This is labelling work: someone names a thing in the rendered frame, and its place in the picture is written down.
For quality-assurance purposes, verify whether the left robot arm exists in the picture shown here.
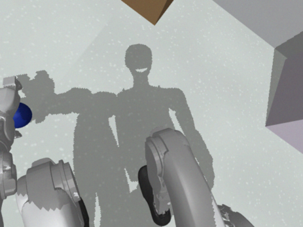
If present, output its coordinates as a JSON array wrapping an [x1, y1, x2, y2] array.
[[0, 113, 17, 227]]

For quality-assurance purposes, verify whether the right robot hand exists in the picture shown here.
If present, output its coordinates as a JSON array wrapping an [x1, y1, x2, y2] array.
[[217, 204, 254, 227]]

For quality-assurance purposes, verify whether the left robot foot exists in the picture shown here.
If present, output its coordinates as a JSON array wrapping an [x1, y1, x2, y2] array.
[[78, 198, 89, 227]]

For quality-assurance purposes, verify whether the left robot hand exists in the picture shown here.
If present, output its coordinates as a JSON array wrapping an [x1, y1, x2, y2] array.
[[0, 76, 22, 139]]

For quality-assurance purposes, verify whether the right robot foot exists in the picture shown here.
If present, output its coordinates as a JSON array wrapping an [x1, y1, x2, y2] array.
[[138, 165, 171, 226]]

